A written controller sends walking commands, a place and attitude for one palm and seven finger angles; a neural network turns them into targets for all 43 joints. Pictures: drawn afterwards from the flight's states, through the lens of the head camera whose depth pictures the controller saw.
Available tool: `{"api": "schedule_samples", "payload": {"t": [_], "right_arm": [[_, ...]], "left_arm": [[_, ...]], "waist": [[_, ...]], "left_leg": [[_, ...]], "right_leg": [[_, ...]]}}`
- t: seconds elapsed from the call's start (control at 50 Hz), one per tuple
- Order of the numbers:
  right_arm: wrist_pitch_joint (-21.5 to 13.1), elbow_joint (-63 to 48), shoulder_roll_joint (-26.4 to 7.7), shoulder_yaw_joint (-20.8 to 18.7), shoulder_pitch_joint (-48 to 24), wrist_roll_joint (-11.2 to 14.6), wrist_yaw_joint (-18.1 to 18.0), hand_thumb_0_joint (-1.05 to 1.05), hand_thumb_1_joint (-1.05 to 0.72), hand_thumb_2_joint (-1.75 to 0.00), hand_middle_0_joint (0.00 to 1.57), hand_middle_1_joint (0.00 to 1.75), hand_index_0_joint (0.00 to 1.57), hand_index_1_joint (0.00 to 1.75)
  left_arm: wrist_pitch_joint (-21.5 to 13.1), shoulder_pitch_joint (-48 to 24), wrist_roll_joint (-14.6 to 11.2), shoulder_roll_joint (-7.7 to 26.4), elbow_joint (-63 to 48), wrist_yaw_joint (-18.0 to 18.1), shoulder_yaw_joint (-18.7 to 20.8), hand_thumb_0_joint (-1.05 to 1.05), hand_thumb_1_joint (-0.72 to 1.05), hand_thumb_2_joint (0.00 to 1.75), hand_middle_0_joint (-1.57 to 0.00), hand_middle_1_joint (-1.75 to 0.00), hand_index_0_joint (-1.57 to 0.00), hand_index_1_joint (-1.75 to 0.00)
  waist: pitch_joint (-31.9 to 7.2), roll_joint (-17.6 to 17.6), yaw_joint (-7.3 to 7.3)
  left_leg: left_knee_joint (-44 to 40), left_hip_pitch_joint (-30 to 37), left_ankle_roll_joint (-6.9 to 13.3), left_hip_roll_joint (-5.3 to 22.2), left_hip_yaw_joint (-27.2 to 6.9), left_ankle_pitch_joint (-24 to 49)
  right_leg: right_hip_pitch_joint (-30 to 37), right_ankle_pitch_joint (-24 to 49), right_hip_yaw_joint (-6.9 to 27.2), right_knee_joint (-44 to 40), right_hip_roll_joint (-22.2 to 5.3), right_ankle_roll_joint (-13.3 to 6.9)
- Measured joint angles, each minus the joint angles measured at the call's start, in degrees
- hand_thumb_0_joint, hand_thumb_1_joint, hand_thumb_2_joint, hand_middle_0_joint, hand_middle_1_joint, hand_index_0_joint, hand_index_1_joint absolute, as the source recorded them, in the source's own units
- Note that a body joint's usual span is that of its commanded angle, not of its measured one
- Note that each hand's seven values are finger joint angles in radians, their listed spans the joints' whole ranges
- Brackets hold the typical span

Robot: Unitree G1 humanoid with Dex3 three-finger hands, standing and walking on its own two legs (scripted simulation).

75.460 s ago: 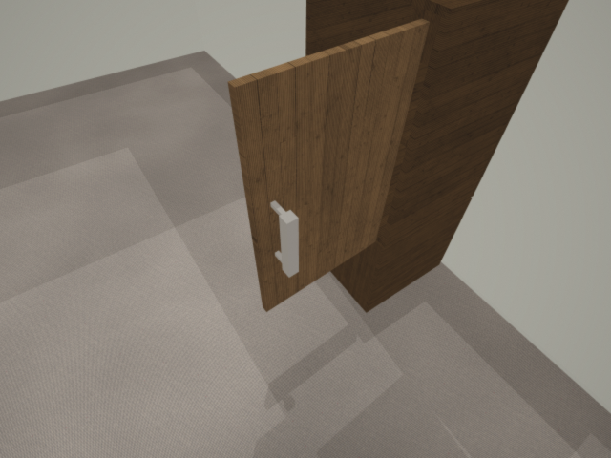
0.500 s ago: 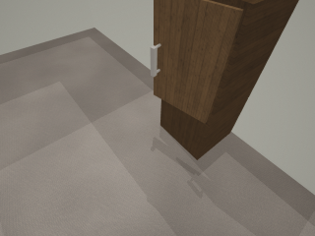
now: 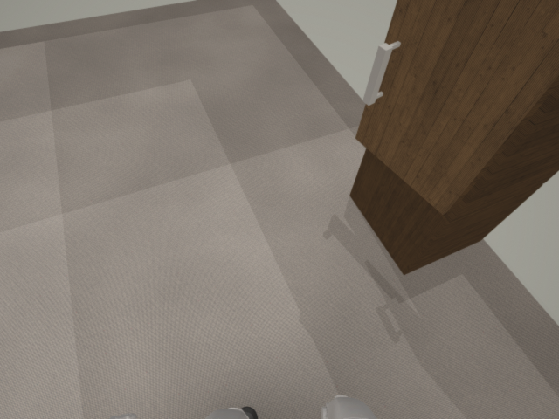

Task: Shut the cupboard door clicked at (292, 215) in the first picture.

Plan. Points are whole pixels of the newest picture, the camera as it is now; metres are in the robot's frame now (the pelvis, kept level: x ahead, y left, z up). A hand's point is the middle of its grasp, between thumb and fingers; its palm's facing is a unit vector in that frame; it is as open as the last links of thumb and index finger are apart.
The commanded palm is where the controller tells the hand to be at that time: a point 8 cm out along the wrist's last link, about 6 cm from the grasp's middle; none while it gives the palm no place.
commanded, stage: walk to a spot facing it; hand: left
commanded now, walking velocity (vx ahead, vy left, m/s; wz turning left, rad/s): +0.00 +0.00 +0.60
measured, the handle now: (382, 73) +0.92 -0.24 -0.07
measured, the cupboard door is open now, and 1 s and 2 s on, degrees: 12 12 12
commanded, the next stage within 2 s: turn to face it in 1.46 s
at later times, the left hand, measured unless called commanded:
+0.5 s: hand out of the picture +0.00 +0.19 -0.18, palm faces +0.37 -0.90 -0.23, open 7.4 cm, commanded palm none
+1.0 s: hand (123, 407) +0.14 +0.25 -0.15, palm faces +0.54 -0.80 -0.26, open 7.4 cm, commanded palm none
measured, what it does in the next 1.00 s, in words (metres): walks ahead, turning left: right foot, then left foot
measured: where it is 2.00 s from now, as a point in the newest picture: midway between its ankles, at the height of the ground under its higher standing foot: (207, 346)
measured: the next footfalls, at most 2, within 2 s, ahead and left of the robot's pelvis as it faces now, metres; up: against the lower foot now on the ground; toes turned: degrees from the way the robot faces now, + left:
right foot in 0.18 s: +0.03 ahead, -0.16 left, +0.00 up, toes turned +8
left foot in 0.52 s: +0.00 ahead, +0.11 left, +0.00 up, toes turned +27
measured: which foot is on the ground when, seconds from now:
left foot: down 0.00-0.16, up 0.18-0.50, down 0.52-0.94, up 0.96-1.00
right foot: up 0.00-0.16, down 0.18-0.52, up 0.54-0.92, down 0.94-1.00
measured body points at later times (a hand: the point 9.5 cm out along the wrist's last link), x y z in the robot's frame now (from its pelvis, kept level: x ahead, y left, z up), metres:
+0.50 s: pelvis +0.01 -0.02 -0.01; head +0.05 +0.00 +0.43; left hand -0.02 +0.23 -0.16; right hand +0.18 -0.24 -0.15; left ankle -0.04 +0.09 -0.73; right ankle -0.01 -0.17 -0.74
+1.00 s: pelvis +0.15 +0.01 -0.01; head +0.20 +0.01 +0.43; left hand +0.11 +0.29 -0.13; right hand +0.27 -0.20 -0.18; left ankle -0.02 +0.07 -0.69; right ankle +0.25 -0.05 -0.74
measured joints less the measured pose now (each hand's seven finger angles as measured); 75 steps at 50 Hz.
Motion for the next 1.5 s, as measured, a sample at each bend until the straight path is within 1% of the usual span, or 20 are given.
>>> {"api": "schedule_samples", "payload": {"t": [0.1,0.16,0.22,0.28,0.32,0.42,0.52,0.58,0.66,0.8,0.92,0.98,1.02,1.08,1.18,1.3,1.38,1.42,1.44,1.5], "right_arm": [[0.58,-0.54,-1.31,-1.14,-0.37,-0.10,0.04,0.01,-0.90,-0.90,0.20,0.30,0.20,0.30],[1.28,-1.12,-2.30,-2.01,-0.48,0.29,0.17,0.01,-0.90,-0.90,0.20,0.30,0.20,0.30],[1.86,-1.34,-3.94,-3.30,-1.57,0.45,0.45,0.01,-0.90,-0.90,0.20,0.30,0.20,0.30],[2.04,-2.12,-5.36,-4.10,-2.16,0.27,0.92,0.01,-0.90,-0.90,0.20,0.30,0.20,0.30],[1.87,-2.73,-5.49,-3.98,-2.59,0.48,1.31,0.01,-0.90,-0.90,0.20,0.30,0.20,0.30],[1.87,-3.67,-4.72,-2.96,-3.82,0.83,1.93,0.01,-0.91,-0.90,0.19,0.30,0.19,0.30],[0.66,-4.54,-3.81,-1.72,-4.66,0.61,2.47,0.01,-0.91,-0.90,0.19,0.30,0.19,0.30],[-1.39,-5.16,-2.80,-0.97,-4.69,0.11,2.31,0.01,-0.90,-0.90,0.20,0.30,0.20,0.30],[-2.78,-5.25,-1.86,-0.14,-1.47,-0.10,1.02,0.01,-0.90,-0.90,0.20,0.30,0.20,0.30],[-2.96,-1.04,-1.05,0.31,3.85,0.10,0.62,0.01,-0.90,-0.90,0.20,0.30,0.20,0.30],[-2.46,1.58,-1.14,-0.33,6.49,0.20,0.87,0.01,-0.90,-0.90,0.20,0.30,0.20,0.30],[-1.70,2.71,-2.19,-1.20,6.09,0.84,0.87,0.01,-0.90,-0.90,0.20,0.30,0.20,0.30],[-1.33,2.87,-2.80,-1.74,4.85,0.55,1.00,0.01,-0.90,-0.90,0.20,0.30,0.20,0.30],[-1.41,1.94,-3.35,-2.32,2.63,0.24,1.52,0.01,-0.90,-0.90,0.20,0.30,0.20,0.30],[-1.23,-0.32,-3.18,-2.66,-0.99,0.29,2.24,0.01,-0.91,-0.90,0.19,0.30,0.19,0.30],[-0.73,-2.42,-2.74,-1.83,-6.65,0.20,3.14,0.01,-0.91,-0.90,0.19,0.30,0.19,0.30],[-1.48,-4.33,-2.35,-0.88,-10.08,0.11,3.49,0.01,-0.91,-0.90,0.19,0.30,0.19,0.30],[-2.60,-5.96,-2.67,-0.42,-10.45,-0.04,3.55,0.01,-0.91,-0.90,0.19,0.30,0.19,0.30],[-3.42,-6.77,-2.98,-0.45,-10.31,-0.19,3.36,0.01,-0.91,-0.90,0.19,0.30,0.19,0.30],[-4.30,-6.91,-2.91,0.12,-9.31,0.31,2.01,0.01,-0.91,-0.90,0.20,0.30,0.20,0.30]], "left_arm": [[-0.44,-0.93,-0.22,-0.17,-1.67,0.26,-0.13,0.01,0.91,0.89,-0.20,-0.30,-0.20,-0.30],[-1.23,-0.50,-0.32,-0.35,-2.85,0.32,-0.51,0.01,0.91,0.89,-0.20,-0.30,-0.20,-0.30],[-1.76,0.17,0.32,-1.32,-2.74,0.74,-1.01,0.01,0.91,0.89,-0.20,-0.30,-0.20,-0.30],[-1.50,1.37,0.43,-2.74,-2.14,0.89,-1.51,0.01,0.91,0.89,-0.20,-0.30,-0.20,-0.30],[-1.72,1.98,0.50,-3.05,-1.92,0.96,-1.61,0.01,0.91,0.89,-0.21,-0.30,-0.20,-0.30],[-2.40,2.33,0.72,-2.80,-2.63,0.59,-1.56,0.01,0.90,0.89,-0.21,-0.30,-0.21,-0.30],[-2.66,4.43,0.49,-1.11,-2.79,-0.42,-0.69,0.01,0.90,0.89,-0.21,-0.30,-0.21,-0.30],[-0.85,5.40,0.41,0.68,-1.20,-0.81,0.06,0.01,0.91,0.89,-0.21,-0.30,-0.20,-0.30],[-0.20,4.62,0.58,1.49,-0.21,-1.52,0.63,0.01,0.91,0.89,-0.20,-0.30,-0.20,-0.30],[-1.90,0.86,0.36,0.86,-3.11,-2.62,0.33,0.01,0.91,0.89,-0.20,-0.30,-0.20,-0.30],[-3.29,-0.78,0.25,-0.13,-4.51,-3.12,-0.32,0.01,0.91,0.89,-0.20,-0.30,-0.20,-0.30],[-5.30,-1.01,0.62,-1.70,-4.64,-2.54,-1.05,0.01,0.91,0.89,-0.20,-0.30,-0.20,-0.30],[-5.62,0.07,0.62,-2.90,-4.34,-1.94,-1.40,0.01,0.91,0.89,-0.20,-0.30,-0.20,-0.30],[-5.66,2.81,0.60,-4.19,-2.69,-1.20,-1.49,0.00,0.91,0.89,-0.21,-0.30,-0.20,-0.30],[-6.57,7.44,0.53,-4.64,0.24,-0.30,-0.98,0.00,0.93,0.89,-0.21,-0.30,-0.20,-0.30],[-6.74,11.85,0.70,-4.43,2.91,-0.27,-1.28,0.00,0.92,0.89,-0.20,-0.30,-0.20,-0.30],[-6.24,14.56,0.75,-3.98,4.23,-0.58,-1.35,0.01,0.92,0.89,-0.20,-0.30,-0.20,-0.30],[-5.58,16.32,0.47,-3.87,4.85,-1.00,-1.28,0.01,0.91,0.89,-0.21,-0.30,-0.20,-0.30],[-4.87,16.53,0.15,-3.79,5.07,-1.39,-1.25,0.01,0.91,0.89,-0.21,-0.30,-0.20,-0.30],[-2.56,12.63,-0.19,-2.25,4.26,-1.30,-0.85,0.01,0.91,0.89,-0.21,-0.30,-0.20,-0.30]], "waist": [[-0.93,1.23,-0.61],[-2.18,1.33,-0.48],[-2.47,1.95,0.07],[-2.46,2.52,-0.61],[-2.13,1.65,-1.01],[-0.48,-0.85,-0.69],[-0.41,-3.09,0.90],[-0.66,-4.50,1.56],[-1.51,-3.20,0.76],[-1.73,-0.82,0.13],[-2.51,0.29,-0.88],[-2.20,2.15,-0.81],[-2.27,2.30,-0.54],[-3.10,1.72,-0.56],[-3.58,0.60,-0.15],[-1.31,-0.21,1.80],[0.53,-1.53,3.50],[0.40,-1.56,3.36],[0.13,-0.96,2.74],[0.98,-1.52,2.86]], "left_leg": [[-1.11,-1.19,-1.19,-0.86,-3.92,1.64],[1.02,-2.83,-2.38,-2.17,-5.98,1.10],[15.69,-7.79,-3.38,-3.05,-4.78,-11.37],[32.09,-11.34,-4.24,-2.14,-1.21,-13.91],[34.80,-10.95,-4.99,-0.56,1.14,-13.84],[23.58,-5.30,-5.22,2.56,4.66,-14.35],[7.82,2.25,-2.84,2.53,7.58,-10.19],[10.17,1.63,-0.79,1.54,7.56,-9.65],[5.24,4.84,-0.75,1.24,5.22,-9.17],[-3.64,11.71,-1.02,0.57,0.72,-7.05],[-0.96,14.73,-2.85,0.82,-1.81,-12.55],[19.18,7.77,-0.92,0.57,-2.82,-19.39],[33.61,1.21,-0.30,0.35,-0.84,-16.66],[42.31,-6.49,-0.80,2.14,2.35,-9.45],[39.65,-13.88,-2.11,4.81,3.94,-3.55],[24.44,-14.79,-1.76,6.07,7.34,-2.45],[13.96,-10.84,0.52,4.02,10.47,-5.39],[8.54,-6.70,2.41,2.27,11.22,-3.21],[9.46,-7.03,3.69,2.08,10.91,0.97],[13.12,-5.89,5.28,0.03,9.88,-4.67]], "right_leg": [[3.82,-0.24,0.78,-11.24,1.53,-0.12],[9.69,4.08,0.55,-23.91,2.12,-0.72],[11.39,4.14,-0.24,-26.30,1.47,-2.53],[13.49,4.73,-2.70,-27.08,0.06,-2.24],[14.69,4.65,-3.97,-27.57,-1.21,-2.06],[16.27,2.69,-8.31,-26.11,-4.29,-1.19],[15.49,-1.92,-12.02,-19.91,-7.29,0.74],[8.69,-8.42,-6.94,-3.30,-6.21,0.31],[0.78,-3.12,-3.74,6.07,-3.79,-0.09],[-4.24,6.25,-1.08,-5.88,-3.57,0.98],[1.61,10.73,-2.75,-21.89,-1.20,0.69],[3.81,9.54,-5.57,-20.73,-0.90,-3.15],[6.42,7.96,-7.30,-21.86,-1.56,-3.77],[11.21,8.45,-9.66,-27.27,-2.14,-3.60],[18.24,7.93,-14.53,-34.12,-2.13,-3.26],[24.72,4.24,-19.84,-36.12,-2.09,-1.53],[27.56,-0.71,-21.98,-32.23,-4.27,0.86],[25.96,-4.16,-22.03,-22.76,-6.90,1.43],[22.65,-5.46,-19.71,-13.23,-7.52,1.17],[10.42,-6.17,-7.93,11.48,-5.86,0.22]]}}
